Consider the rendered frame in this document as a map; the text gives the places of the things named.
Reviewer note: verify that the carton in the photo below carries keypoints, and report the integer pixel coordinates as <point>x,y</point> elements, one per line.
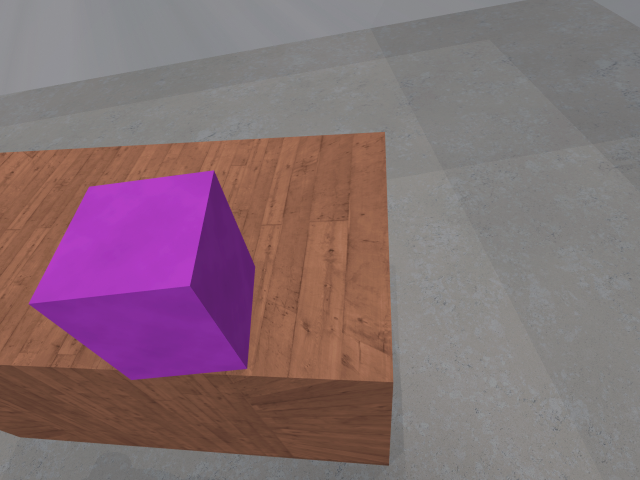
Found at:
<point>154,277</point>

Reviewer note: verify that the pedestal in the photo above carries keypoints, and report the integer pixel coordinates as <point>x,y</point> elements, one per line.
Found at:
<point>312,211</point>

